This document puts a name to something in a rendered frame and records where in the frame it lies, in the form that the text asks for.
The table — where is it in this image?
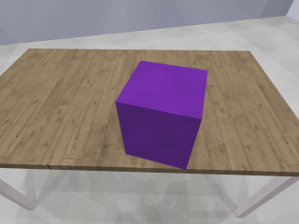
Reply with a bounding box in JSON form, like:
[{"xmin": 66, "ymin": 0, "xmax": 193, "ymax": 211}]
[{"xmin": 0, "ymin": 49, "xmax": 299, "ymax": 218}]

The carton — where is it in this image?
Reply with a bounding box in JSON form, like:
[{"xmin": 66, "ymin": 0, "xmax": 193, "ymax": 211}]
[{"xmin": 115, "ymin": 61, "xmax": 208, "ymax": 170}]

